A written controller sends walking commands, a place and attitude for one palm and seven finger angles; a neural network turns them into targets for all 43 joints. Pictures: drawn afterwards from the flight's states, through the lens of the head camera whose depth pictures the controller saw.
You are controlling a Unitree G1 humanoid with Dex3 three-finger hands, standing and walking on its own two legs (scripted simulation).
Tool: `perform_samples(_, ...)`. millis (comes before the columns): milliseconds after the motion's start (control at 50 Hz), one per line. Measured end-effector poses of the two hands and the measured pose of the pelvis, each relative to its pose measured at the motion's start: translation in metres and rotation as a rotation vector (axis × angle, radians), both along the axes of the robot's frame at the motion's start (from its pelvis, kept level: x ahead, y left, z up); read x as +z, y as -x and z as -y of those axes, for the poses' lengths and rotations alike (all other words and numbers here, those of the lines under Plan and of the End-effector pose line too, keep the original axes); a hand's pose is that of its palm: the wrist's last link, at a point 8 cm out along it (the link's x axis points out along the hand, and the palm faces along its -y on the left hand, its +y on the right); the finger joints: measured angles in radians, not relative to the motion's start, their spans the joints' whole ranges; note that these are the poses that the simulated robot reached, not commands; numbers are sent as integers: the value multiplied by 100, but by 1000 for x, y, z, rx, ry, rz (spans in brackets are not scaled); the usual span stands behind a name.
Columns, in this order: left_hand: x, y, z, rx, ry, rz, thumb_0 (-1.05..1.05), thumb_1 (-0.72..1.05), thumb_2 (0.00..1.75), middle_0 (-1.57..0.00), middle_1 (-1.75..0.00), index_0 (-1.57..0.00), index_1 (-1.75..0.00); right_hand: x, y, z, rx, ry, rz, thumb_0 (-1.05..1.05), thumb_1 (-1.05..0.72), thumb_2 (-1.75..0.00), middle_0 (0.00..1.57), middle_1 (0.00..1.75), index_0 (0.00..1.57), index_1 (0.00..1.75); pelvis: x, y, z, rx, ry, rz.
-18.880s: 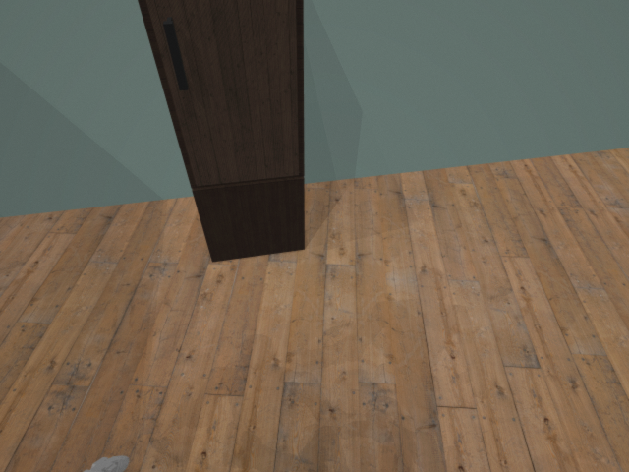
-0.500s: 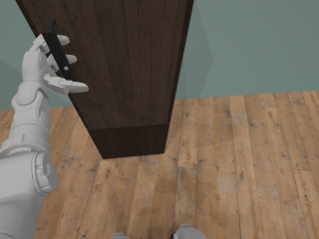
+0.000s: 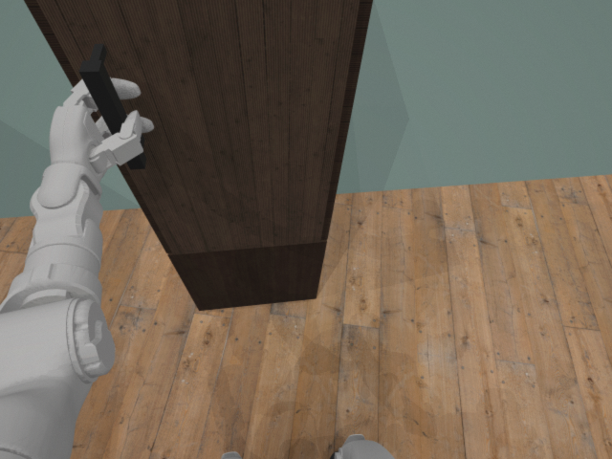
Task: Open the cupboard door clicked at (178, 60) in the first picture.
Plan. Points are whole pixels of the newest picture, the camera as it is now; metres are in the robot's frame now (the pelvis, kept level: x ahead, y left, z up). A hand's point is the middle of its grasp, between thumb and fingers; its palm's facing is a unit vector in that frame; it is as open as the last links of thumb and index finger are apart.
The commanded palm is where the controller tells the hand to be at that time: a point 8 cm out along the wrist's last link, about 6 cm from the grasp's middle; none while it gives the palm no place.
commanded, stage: close the thumb around the handle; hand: left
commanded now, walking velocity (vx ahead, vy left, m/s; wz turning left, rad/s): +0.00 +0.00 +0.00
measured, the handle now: (120, 111) +0.55 +0.21 +0.12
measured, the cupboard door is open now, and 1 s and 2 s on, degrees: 0 41 44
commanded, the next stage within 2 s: pull the door open along its arc in 0.06 s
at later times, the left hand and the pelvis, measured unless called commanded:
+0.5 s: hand (136, 160) +0.46 +0.18 +0.12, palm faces +0.02 -1.00 +0.01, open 5.8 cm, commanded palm +0.40 +0.22 +0.12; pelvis +0.01 +0.00 +0.01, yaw -1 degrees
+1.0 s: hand (225, 262) +0.31 +0.07 +0.13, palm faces +0.35 -0.94 +0.00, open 6.4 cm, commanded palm +0.23 +0.11 +0.12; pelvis +0.02 -0.01 +0.02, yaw +2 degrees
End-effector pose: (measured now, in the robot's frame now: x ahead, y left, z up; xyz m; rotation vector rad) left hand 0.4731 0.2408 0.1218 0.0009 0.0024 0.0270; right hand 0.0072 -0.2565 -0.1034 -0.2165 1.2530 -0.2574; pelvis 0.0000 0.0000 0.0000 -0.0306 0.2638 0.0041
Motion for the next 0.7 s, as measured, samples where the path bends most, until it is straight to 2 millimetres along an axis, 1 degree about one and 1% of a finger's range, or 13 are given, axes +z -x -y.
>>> perform_samples(280, 0, 3, 3, 15, 5, 2, 1, 75, 83, -36, -135, -37, -135, 3, -1, 8, -10, 8, 14, 1, -91, -90, 20, 30, 20, 30, 1, 0, 3, -8, -2, 3)
perform_samples(360, 0, 9, 5, 16, 4, 11, 1, 76, 81, -36, -135, -36, -135, 3, -4, 7, -19, -2, 25, 1, -91, -90, 20, 30, 20, 30, 3, -4, 3, -15, -3, 9)
perform_samples(420, -1, 18, 6, 10, 3, 19, 1, 75, 79, -36, -135, -35, -135, 4, -10, 6, -26, -13, 47, 1, -91, -90, 20, 30, 20, 30, 5, -7, 3, -21, -4, 21)
perform_samples(480, -1, 31, 9, 0, 5, 29, 1, 75, 77, -36, -135, -35, -135, 6, -23, 4, -25, -26, 83, 1, -91, -90, 20, 30, 20, 30, 7, -11, 2, -25, -5, 37)
perform_samples(540, -2, 49, 13, -13, 8, 39, 1, 74, 75, -35, -135, -34, -135, 9, -41, 1, -15, -40, 139, 1, -91, -90, 20, 30, 20, 30, 10, -15, 1, -27, -6, 56)
perform_samples(640, -3, 88, 28, -25, 24, 51, 1, 72, 74, -35, -135, -32, -132, 16, -84, -7, 34, -69, 264, 1, -91, -90, 20, 30, 20, 30, 14, -20, -2, -22, -7, 95)
perform_samples(700, -3, 112, 44, 66, 66, 55, 2, 71, 74, -34, -135, -32, -129, 21, -116, -16, 87, -94, 346, 1, -91, -90, 20, 30, 20, 30, 15, -20, -3, -12, -9, 117)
